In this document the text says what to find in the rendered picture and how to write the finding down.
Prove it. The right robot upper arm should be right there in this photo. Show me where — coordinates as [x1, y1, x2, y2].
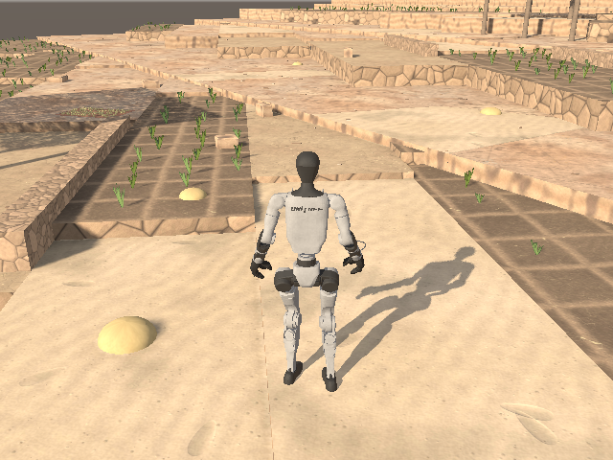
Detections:
[328, 194, 353, 246]

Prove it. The right robot foot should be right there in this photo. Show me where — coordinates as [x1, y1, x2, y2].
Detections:
[322, 367, 337, 392]

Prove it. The right robot forearm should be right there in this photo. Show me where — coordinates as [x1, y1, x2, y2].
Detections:
[344, 231, 362, 261]

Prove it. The right robot hand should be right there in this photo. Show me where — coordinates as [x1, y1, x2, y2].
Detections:
[343, 255, 364, 274]

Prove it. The left robot upper arm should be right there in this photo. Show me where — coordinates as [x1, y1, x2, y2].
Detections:
[261, 193, 287, 244]

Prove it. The left robot hand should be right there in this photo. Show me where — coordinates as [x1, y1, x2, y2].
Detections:
[250, 259, 272, 279]

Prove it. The left robot forearm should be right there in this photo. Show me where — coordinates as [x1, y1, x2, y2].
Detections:
[253, 229, 270, 264]

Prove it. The humanoid robot head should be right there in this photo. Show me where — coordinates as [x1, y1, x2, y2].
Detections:
[291, 151, 324, 197]

